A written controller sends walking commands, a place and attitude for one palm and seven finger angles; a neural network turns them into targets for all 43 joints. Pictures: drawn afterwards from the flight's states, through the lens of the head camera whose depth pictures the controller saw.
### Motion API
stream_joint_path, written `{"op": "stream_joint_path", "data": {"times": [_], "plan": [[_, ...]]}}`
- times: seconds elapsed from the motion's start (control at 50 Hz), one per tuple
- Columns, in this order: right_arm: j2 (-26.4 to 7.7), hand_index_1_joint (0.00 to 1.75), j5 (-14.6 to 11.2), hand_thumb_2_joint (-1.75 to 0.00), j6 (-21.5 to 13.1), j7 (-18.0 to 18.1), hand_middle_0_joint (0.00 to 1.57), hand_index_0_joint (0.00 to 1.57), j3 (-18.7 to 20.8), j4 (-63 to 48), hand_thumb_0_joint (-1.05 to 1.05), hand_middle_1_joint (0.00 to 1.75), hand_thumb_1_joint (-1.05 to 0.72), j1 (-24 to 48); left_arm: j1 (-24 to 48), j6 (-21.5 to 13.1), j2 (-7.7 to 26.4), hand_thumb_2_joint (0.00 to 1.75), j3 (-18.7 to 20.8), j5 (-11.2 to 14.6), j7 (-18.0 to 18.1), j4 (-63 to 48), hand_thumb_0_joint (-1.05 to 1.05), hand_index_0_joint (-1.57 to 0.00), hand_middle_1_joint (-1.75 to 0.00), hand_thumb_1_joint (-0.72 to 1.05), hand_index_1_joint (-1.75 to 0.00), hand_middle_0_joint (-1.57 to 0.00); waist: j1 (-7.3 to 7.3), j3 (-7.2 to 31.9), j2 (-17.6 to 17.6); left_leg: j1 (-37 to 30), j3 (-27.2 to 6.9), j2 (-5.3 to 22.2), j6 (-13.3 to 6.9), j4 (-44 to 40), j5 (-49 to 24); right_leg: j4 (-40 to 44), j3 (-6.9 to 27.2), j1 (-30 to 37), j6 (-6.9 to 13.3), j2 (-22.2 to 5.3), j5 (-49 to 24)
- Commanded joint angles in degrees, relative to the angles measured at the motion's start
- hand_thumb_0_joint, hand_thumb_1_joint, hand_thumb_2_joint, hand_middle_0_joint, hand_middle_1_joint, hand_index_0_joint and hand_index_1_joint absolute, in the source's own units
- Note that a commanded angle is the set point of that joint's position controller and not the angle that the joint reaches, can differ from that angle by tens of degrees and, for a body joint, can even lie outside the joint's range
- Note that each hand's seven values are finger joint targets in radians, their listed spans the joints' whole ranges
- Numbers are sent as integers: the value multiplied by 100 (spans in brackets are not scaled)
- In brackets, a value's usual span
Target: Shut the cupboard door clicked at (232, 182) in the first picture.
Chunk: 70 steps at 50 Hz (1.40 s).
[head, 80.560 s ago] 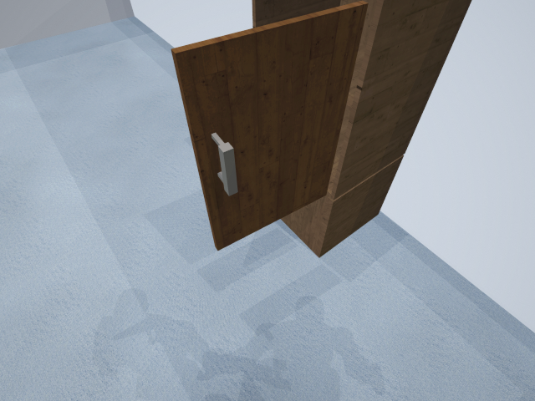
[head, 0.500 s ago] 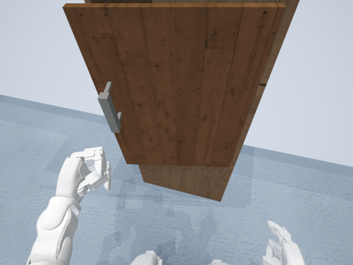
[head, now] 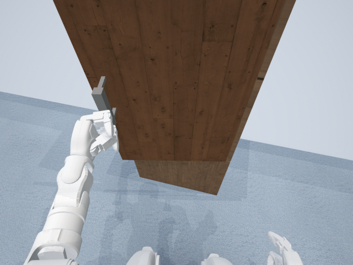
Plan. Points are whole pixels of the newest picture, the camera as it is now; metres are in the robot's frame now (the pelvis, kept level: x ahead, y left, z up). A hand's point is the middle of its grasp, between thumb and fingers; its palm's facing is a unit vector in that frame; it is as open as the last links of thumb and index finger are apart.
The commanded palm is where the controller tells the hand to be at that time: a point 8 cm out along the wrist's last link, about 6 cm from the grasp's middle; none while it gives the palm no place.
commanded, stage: bring the fist close to the handle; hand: left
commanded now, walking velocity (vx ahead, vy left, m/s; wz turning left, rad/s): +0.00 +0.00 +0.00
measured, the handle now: (107, 103) +0.49 +0.20 +0.07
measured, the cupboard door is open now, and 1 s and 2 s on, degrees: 13 10 0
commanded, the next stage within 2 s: push the door shut along its arc in 0.50 s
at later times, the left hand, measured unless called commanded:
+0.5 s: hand (110, 136) +0.38 +0.17 +0.07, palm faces +0.01 -1.00 -0.01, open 3.1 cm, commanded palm +0.36 +0.22 +0.07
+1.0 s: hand (117, 119) +0.43 +0.16 +0.08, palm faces -0.10 -0.99 -0.03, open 3.1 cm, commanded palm +0.41 +0.21 +0.07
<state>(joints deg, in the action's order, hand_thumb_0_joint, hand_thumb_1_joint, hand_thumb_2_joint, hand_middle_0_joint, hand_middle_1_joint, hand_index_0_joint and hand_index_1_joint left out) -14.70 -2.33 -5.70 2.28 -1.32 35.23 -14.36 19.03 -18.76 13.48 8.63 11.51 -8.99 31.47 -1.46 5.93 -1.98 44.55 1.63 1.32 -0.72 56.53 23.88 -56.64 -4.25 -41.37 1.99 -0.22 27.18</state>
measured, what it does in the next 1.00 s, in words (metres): stands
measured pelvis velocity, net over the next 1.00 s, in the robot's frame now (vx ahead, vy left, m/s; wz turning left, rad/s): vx -0.01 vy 0.01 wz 0.00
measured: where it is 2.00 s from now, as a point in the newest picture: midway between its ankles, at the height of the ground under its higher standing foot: outside the picture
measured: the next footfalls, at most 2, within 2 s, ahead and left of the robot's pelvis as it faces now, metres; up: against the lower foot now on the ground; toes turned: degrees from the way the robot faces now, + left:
none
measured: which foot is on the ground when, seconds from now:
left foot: down 0.00-1.00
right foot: down 0.00-1.00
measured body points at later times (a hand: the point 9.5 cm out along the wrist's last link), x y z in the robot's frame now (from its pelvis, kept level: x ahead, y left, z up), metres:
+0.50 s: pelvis +0.00 +0.00 +0.00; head +0.06 -0.01 +0.45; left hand +0.37 +0.22 +0.07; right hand +0.10 -0.26 -0.11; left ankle +0.04 +0.11 -0.68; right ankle +0.01 -0.10 -0.68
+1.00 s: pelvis -0.01 +0.01 -0.01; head +0.06 +0.01 +0.44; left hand +0.43 +0.21 +0.08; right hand +0.08 -0.25 -0.12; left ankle +0.04 +0.11 -0.68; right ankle +0.01 -0.10 -0.68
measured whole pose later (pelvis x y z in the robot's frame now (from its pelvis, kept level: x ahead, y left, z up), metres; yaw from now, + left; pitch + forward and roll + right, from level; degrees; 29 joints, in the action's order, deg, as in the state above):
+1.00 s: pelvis -0.01 +0.01 -0.01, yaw +0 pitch +14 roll -1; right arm -15.4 -2.5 -2.6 1.6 -1.2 37.4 -17.3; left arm 38.5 -21.7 18.0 10.8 10.6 -14.4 55.0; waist -3.7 6.3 -2.2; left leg 49.6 1.3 1.2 -1.4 58.8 23.5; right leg -58.1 -4.5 -45.9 1.5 -0.3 26.4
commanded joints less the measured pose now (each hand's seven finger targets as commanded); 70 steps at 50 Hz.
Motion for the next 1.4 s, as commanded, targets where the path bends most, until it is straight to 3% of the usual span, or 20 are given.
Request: {"op": "stream_joint_path", "data": {"times": [0.0,0.08,0.12,0.16,0.22,0.3,0.32,0.46,0.58,0.62,0.72,0.78,0.86,0.92,0.98,1.02,1.14,1.2,1.3,1.38], "plan": [[-819,30,-30,-90,-152,16,20,20,325,-632,0,30,-90,-195,2122,-205,869,90,292,59,-19,-486,0,-130,-150,90,-150,-130,-122,1625,327,-954,-311,-127,-75,-743,-840,965,419,693,-106,35,-1454],[-813,30,-6,-90,-117,23,20,20,339,-556,0,30,-90,-282,2868,-389,1032,90,477,86,36,-337,0,-130,-150,90,-150,-130,-149,1921,281,-996,-315,-129,-85,-630,-989,889,466,746,-106,37,-1644],[-847,30,31,-90,-97,-12,20,20,374,-598,0,30,-90,-339,2544,-556,1236,90,678,35,72,-458,0,-130,-150,90,-150,-130,21,2301,110,-1174,-313,-126,-72,-596,-1346,748,445,915,-68,63,-1992],[-778,30,32,-90,-91,-77,20,20,388,-619,0,30,-90,-361,2293,-681,989,90,521,23,69,-601,0,-130,-150,90,-150,-130,79,2544,-55,-1436,-288,-120,-48,-611,-1671,684,407,975,-61,66,-2319],[-834,30,34,-90,-6,-116,20,20,411,-610,0,30,-90,-443,1735,-626,1162,90,687,17,12,-283,0,-130,-150,90,-150,-130,107,2186,267,-1077,-225,-131,-81,-654,-1595,765,433,1095,-84,89,-2369],[-826,30,-26,-90,110,-104,20,20,414,-681,0,30,-90,-396,1876,-506,1007,90,508,65,-100,-338,0,-130,-150,90,-150,-130,-32,1651,473,-834,-153,-155,-122,-799,-1172,1005,498,1053,-133,51,-2035],[-847,30,-13,-90,110,-84,20,20,426,-693,0,30,-90,-385,1934,-526,1155,90,654,100,-97,-476,0,-130,-150,90,-150,-130,25,1732,367,-893,-160,-161,-125,-779,-1206,995,518,1107,-116,54,-2043],[-794,30,-17,-90,2,-24,20,20,417,-555,0,30,-90,-300,2445,-917,904,90,332,100,-90,-782,0,-130,-150,90,-150,-130,-133,1907,127,-1253,-268,-129,-105,-709,-1036,933,473,753,-94,78,-1715],[-830,30,-29,-90,20,-35,20,20,400,-556,0,30,-90,-252,2300,-684,947,90,366,73,-154,-250,0,-130,-150,90,-150,-130,-84,1773,102,-1148,-292,-137,-88,-763,-833,988,441,647,-82,71,-1446],[-887,30,-26,-90,66,-12,20,20,379,-561,0,30,-90,-292,2400,-593,1240,90,561,78,-196,-67,0,-130,-150,90,-150,-130,-83,1752,232,-1066,-320,-135,-98,-774,-822,978,428,688,-73,84,-1427],[-878,30,-32,-90,37,43,20,20,357,-500,0,30,-90,-285,3738,-747,1241,90,375,21,-241,-42,0,-130,-150,90,-150,-130,-316,1732,-16,-1200,-415,-106,-91,-698,-549,929,412,259,-64,99,-1063],[-879,30,-27,-90,-14,20,20,20,363,-424,0,30,-90,-355,3954,-840,1145,90,283,29,-329,219,0,-130,-150,90,-150,-130,-328,2086,-131,-1420,-483,-87,-53,-609,-816,798,365,186,-32,101,-1287],[-926,30,-22,-90,35,-33,20,20,375,-335,0,30,-90,-531,3966,-675,1044,90,199,-29,-484,1042,0,-130,-150,90,-150,-130,-395,1951,26,-1312,-529,-75,-47,-594,-856,758,289,-54,-39,116,-1267],[-994,30,-15,-90,87,-21,20,20,372,-324,0,30,-90,-650,4348,-604,1372,90,420,-48,-551,1331,0,-130,-150,90,-150,-130,-440,1872,230,-970,-504,-102,-102,-550,-696,768,355,10,-51,116,-1177],[-987,30,-21,-90,86,-28,20,20,382,-294,0,30,-90,-672,4838,-678,1294,90,304,-15,-676,1353,0,-130,-150,90,-150,-130,-537,2061,73,-1087,-519,-92,-103,-462,-750,729,362,-127,-45,116,-1187],[-1042,30,-8,-90,98,-9,20,20,389,-252,0,30,-90,-777,4920,-744,1634,90,566,13,-754,1494,0,-130,-150,90,-150,-130,-515,2207,134,-1020,-532,-88,-115,-396,-826,678,392,-52,-34,133,-1244],[-1067,30,-12,-90,109,-35,20,20,405,-146,0,30,-90,-936,5382,-811,1724,90,470,-56,-983,1664,0,-130,-150,90,-150,-130,-613,2527,-270,-1190,-595,-57,-102,-273,-1016,558,391,-345,-21,140,-1280],[-1089,30,-12,-90,123,-51,20,20,407,-121,0,30,-90,-1016,5487,-756,1821,90,565,-6,-1048,1813,0,-130,-150,90,-150,-130,-625,2515,-199,-1164,-619,-45,-102,-288,-929,600,372,-351,-19,170,-1156],[-1118,30,-22,-90,136,-44,20,20,368,-71,0,30,-90,-1111,6011,-650,1935,90,510,-75,-1098,2158,0,-130,-150,90,-150,-130,-839,2172,-188,-788,-615,-40,-142,-232,-661,625,413,-567,-38,180,-933],[-1144,30,-3,-90,89,-51,20,20,381,8,0,30,-90,-1213,6434,-666,1821,90,314,-178,-1137,2308,0,-130,-150,90,-150,-130,-1008,2340,-369,-991,-695,-6,-141,-103,-711,538,382,-995,-32,201,-855]]}}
